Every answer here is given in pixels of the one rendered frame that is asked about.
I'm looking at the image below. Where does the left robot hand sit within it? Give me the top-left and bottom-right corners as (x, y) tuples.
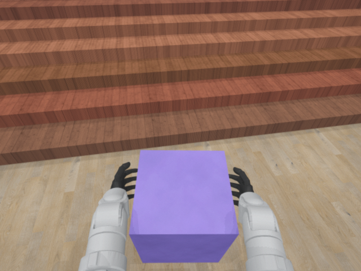
(111, 162), (138, 199)

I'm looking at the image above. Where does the robot right forearm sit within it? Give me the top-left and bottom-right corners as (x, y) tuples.
(238, 192), (294, 271)

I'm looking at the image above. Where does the carton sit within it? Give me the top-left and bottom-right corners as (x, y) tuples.
(129, 150), (239, 263)

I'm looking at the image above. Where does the right robot hand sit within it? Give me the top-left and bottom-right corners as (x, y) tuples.
(228, 167), (254, 206)

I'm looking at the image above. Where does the robot left forearm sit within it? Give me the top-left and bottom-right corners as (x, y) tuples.
(78, 187), (130, 271)

